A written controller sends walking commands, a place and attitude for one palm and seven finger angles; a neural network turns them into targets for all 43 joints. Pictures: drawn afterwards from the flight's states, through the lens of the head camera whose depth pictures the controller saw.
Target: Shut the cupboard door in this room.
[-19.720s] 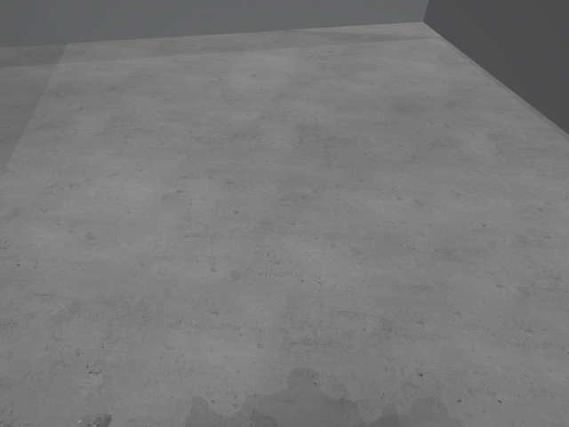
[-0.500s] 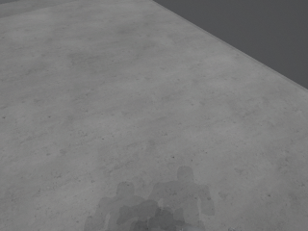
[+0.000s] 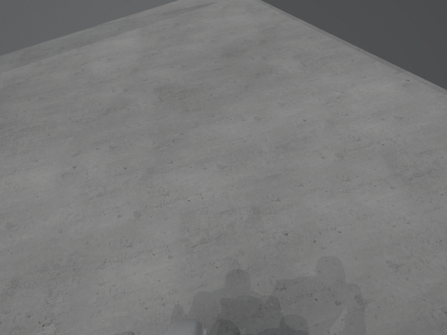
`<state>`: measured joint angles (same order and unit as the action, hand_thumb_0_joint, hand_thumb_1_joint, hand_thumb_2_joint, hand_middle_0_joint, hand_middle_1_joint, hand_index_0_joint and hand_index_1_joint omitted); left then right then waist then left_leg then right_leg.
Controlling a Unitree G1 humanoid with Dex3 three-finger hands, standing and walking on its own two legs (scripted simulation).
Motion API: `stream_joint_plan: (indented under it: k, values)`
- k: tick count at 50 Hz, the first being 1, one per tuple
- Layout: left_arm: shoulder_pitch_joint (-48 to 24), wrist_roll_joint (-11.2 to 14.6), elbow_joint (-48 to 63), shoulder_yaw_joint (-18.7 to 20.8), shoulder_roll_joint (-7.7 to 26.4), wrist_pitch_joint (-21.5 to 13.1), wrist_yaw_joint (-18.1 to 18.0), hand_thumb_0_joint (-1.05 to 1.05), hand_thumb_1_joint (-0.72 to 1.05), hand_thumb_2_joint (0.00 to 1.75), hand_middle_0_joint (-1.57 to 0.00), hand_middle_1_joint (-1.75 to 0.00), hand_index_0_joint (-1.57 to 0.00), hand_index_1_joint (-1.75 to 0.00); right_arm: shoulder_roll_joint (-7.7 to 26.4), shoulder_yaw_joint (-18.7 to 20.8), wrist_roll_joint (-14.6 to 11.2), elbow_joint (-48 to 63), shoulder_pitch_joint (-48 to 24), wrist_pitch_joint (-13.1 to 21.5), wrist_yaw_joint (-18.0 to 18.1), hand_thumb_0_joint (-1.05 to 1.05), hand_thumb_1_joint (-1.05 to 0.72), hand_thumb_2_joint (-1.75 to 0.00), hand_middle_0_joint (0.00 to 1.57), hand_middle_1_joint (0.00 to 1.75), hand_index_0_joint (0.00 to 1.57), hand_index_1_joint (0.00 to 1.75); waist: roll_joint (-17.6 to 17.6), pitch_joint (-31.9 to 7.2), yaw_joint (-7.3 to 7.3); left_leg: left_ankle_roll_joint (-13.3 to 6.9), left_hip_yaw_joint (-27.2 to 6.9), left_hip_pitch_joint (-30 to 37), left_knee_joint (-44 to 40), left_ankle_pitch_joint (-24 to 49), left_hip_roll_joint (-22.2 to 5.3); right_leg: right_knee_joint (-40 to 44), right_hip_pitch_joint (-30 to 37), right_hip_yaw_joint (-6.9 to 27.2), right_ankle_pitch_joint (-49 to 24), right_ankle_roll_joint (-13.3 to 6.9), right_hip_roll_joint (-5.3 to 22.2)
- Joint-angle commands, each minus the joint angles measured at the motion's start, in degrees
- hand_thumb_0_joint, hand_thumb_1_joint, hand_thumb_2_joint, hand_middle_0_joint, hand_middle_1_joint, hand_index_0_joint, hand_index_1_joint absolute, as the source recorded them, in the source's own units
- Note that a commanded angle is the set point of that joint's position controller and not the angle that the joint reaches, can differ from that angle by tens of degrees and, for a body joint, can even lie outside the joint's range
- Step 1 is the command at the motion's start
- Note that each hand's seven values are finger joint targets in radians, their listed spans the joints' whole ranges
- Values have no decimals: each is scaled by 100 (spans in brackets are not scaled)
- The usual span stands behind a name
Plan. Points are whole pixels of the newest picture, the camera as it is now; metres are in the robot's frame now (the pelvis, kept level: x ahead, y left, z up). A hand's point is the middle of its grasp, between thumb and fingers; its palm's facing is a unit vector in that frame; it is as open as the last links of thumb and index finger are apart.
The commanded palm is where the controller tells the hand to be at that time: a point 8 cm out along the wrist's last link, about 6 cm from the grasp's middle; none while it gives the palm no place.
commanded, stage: turn or walk to find it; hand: left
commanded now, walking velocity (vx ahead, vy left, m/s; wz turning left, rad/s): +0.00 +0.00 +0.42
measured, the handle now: out of the picture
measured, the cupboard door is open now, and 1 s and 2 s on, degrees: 71 71 71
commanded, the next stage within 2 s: stand and wait in 0.80 s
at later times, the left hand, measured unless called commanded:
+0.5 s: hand out of the picture -0.04 +0.27 -0.18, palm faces +0.27 -0.93 -0.24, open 7.4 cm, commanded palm none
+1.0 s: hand out of the picture -0.03 +0.21 -0.15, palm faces +0.40 -0.88 -0.27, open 7.4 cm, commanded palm none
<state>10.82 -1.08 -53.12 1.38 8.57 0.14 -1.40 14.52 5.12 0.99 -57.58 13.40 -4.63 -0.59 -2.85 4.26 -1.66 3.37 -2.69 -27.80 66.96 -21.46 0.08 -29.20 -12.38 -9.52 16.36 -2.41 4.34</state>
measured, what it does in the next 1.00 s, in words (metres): steps on the spot, turning left: left foot, then right foot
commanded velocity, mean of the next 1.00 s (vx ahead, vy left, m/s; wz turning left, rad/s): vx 0.00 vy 0.00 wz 0.43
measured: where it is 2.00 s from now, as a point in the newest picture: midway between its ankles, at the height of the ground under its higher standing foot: outside the picture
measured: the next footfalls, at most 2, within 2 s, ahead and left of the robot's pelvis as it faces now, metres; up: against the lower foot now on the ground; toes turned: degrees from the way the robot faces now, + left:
left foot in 0.30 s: -0.01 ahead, +0.16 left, +0.00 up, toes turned +13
right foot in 0.76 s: +0.04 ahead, -0.08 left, +0.00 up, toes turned +13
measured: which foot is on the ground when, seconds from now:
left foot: up 0.00-0.28, down 0.30-0.76, up 0.78-1.00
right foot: down 0.00-0.30, up 0.32-0.74, down 0.76-1.00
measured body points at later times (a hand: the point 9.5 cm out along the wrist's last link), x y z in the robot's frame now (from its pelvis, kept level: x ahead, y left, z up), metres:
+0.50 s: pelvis -0.03 +0.06 +0.00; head +0.00 +0.08 +0.45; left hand -0.05 +0.32 -0.16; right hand +0.14 -0.16 -0.13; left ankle -0.05 +0.15 -0.74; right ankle -0.01 -0.09 -0.66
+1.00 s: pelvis -0.03 +0.01 +0.00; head +0.02 -0.01 +0.45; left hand -0.06 +0.25 -0.13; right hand +0.10 -0.22 -0.17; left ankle -0.12 +0.14 -0.66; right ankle +0.00 -0.09 -0.74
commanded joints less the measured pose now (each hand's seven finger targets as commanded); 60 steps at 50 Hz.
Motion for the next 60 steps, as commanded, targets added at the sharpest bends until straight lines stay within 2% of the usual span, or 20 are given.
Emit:
stream_joint_plan:
  k: [1, 10, 13, 14, 15, 16, 20, 22, 31, 35, 36, 37, 38, 39, 40, 43, 52, 57, 59, 60]
  values:
    - [329, -8, 260, 332, 1199, -131, -66, 0, 90, 90, -20, -30, -20, -30, 267, 18, 22, 371, -185, 124, -16, 0, -90, -90, 20, 30, 20, 30, 1143, -344, 245, 117, 73, -364, -135, -81, -230, 1071, 669, 926, -2132, -452, 1502]
    - [691, -76, -18, 425, 1521, -40, -35, 0, 90, 90, -20, -30, -20, -30, 146, -144, -71, 549, -707, 267, -2, 0, -90, -90, 20, 30, 20, 30, 1481, -652, 479, -51, 652, 554, -2460, -549, -143, 577, 935, 723, -2854, -590, 1689]
    - [478, 0, -57, 449, 1519, 19, -18, 0, 90, 90, -20, -30, -20, -30, 311, -117, -50, 446, -222, 359, 3, 0, -90, -90, 20, 30, 20, 30, 1108, -787, 117, -168, 757, 1897, -4235, 856, -194, -170, 175, 272, -2085, -75, 1510]
    - [508, 40, 7, 412, 1308, 58, 4, 0, 90, 90, -20, -30, -20, -30, 686, -38, -27, 438, -43, 413, 0, 0, -90, -90, 20, 30, 20, 30, 63, -946, 13, -401, -116, 2693, -4731, 1643, -857, -1109, -628, -33, -1006, 263, 1059]
    - [503, 50, 223, 308, 906, 88, 36, 0, 90, 90, -20, -30, -20, -30, 1246, 103, 12, 466, 136, 415, 28, 0, -90, -90, 20, 30, 20, 30, -1468, -841, -71, -1083, -1722, 3123, -4815, 3604, -2239, -2199, -1988, -125, 1833, 650, 377]
    - [78, 0, 295, 247, 967, 170, -8, 0, 90, 90, -20, -30, -20, -30, 1342, 119, 7, 355, 363, 373, 92, 0, -90, -90, 20, 30, 20, 30, -1174, -778, -273, -1418, -1742, 2688, -4838, 3873, -2443, -2873, -1931, 420, 2107, 632, 326]
    - [106, 15, 21, 326, 1014, 190, 82, 0, 90, 90, -20, -30, -20, -30, 825, -39, 14, 558, -554, 407, 172, 0, -90, -90, 20, 30, 20, 30, -554, -297, 174, -1217, -801, 1927, -4861, 3051, -1494, -3496, -1807, 757, 873, 677, 259]
    - [204, 17, -13, 318, 1007, 198, 87, 0, 90, 90, -20, -30, -20, -30, 814, -39, -8, 573, -555, 428, 155, 0, -90, -90, 20, 30, 20, 30, -495, -316, 204, -1154, -668, 1885, -4953, 2843, -1323, -3420, -1704, 744, 643, 716, 205]
    - [-227, 42, 329, 258, 852, 155, 49, 0, 90, 90, -20, -30, -20, -30, 826, 71, 45, 573, -186, 376, 128, 0, -90, -90, 20, 30, 20, 30, -589, -476, -3, -1331, -1313, 2014, -4743, 2823, -1323, -1921, -1316, 741, 954, 717, -42]
    - [260, 79, 247, 255, 859, 58, 24, 0, 90, 90, -20, -30, -20, -30, 791, 103, 28, 615, -326, 350, 118, 0, -90, -90, 20, 30, 20, 30, -600, -743, 227, -1161, -1450, 1635, -4239, 3138, -1079, -255, -210, 602, 230, 636, -252]
    - [461, 71, 196, 274, 927, 16, 11, 0, 90, 90, -20, -30, -20, -30, 720, 102, 0, 646, -358, 350, 108, 0, -90, -90, 20, 30, 20, 30, -372, -838, 334, -957, -1344, 1333, -4005, 2714, -880, 469, 346, 583, -382, 612, -185]
    - [576, 27, 166, 320, 1185, -48, -19, 0, 90, 90, -20, -30, -20, -30, 494, 78, -49, 654, -259, 363, 80, 0, -90, -90, 20, 30, 20, 30, 254, -927, 363, -645, -1031, 658, -3486, 1830, -530, 977, 1100, 1101, -690, 457, 403]
    - [687, -47, 177, 406, 1646, -89, -61, 0, 90, 90, -20, -30, -20, -30, 146, 6, -69, 793, -215, 380, 43, 0, -90, -90, 20, 30, 20, 30, 1667, -885, 407, -251, -150, -352, -2423, -75, 277, 1167, 1546, 2423, -1355, -90, 1769]
    - [660, -6, 247, 451, 1694, -77, -71, 0, 90, 90, -20, -30, -20, -30, 302, 63, -8, 863, -397, 299, 82, 0, -90, -90, 20, 30, 20, 30, 1788, -737, 495, -183, -135, -404, -1312, -1278, 263, 1251, 917, 2680, -1953, -660, 2410]
    - [444, 3, 295, 456, 1565, -79, -90, 0, 90, 90, -20, -30, -20, -30, 396, 88, 19, 787, -473, 231, 86, 0, -90, -90, 20, 30, 20, 30, 1592, -491, 422, -207, -338, -417, -492, -1155, 122, 1258, 463, 2550, -1850, -795, 2218]
    - [-90, 13, 398, 312, 1164, -105, -62, 0, 90, 90, -20, -30, -20, -30, 271, 73, 23, 455, -101, 165, -1, 0, -90, -90, 20, 30, 20, 30, 1064, -283, 84, -76, -151, -383, 306, -230, -59, 1022, 272, 1323, -2008, -479, 1454]
    - [539, -58, 162, 426, 1466, -57, -44, 0, 90, 90, -20, -30, -20, -30, 144, -62, -23, 565, -710, 209, -32, 0, -90, -90, 20, 30, 20, 30, 1349, -408, 462, 71, 520, 83, -1546, -514, -167, 686, 835, 712, -2889, -533, 1575]
    - [456, -51, 93, 475, 1621, 6, -23, 0, 90, 90, -20, -30, -20, -30, 197, -101, -53, 595, -517, 295, -12, 0, -90, -90, 20, 30, 20, 30, 1518, -624, 317, -60, 841, 910, -3118, -41, -101, 163, 765, 474, -2920, -335, 1626]
    - [293, 25, 145, 468, 1472, 63, -1, 0, 90, 90, -20, -30, -20, -30, 501, -25, -29, 510, -51, 376, -28, 0, -90, -90, 20, 30, 20, 30, 703, -855, 9, -207, 520, 2206, -4460, 1387, -377, -883, -66, 47, -1863, 145, 1338]
    - [446, 63, 319, 420, 1092, 103, 38, 0, 90, 90, -20, -30, -20, -30, 1134, 123, 23, 526, 131, 433, -6, 0, -90, -90, 20, 30, 20, 30, -1094, -966, -58, -802, -1297, 3104, -4638, 3180, -1782, -2063, -1567, -219, 645, 595, 578]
